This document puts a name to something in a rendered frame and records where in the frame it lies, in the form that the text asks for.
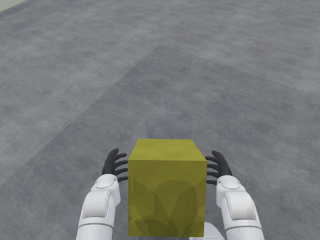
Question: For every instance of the right robot thigh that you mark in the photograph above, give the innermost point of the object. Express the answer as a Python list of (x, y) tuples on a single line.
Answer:
[(210, 233)]

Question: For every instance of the left robot hand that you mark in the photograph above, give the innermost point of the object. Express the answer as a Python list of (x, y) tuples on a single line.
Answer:
[(110, 165)]

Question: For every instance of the right robot forearm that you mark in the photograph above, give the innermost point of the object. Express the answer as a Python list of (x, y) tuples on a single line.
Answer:
[(239, 213)]

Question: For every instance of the left robot forearm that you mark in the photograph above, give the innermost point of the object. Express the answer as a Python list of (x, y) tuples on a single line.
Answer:
[(98, 210)]

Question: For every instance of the right robot hand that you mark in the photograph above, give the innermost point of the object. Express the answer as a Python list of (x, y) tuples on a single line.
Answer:
[(222, 167)]

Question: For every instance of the carton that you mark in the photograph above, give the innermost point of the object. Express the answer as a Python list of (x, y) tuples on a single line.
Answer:
[(166, 189)]

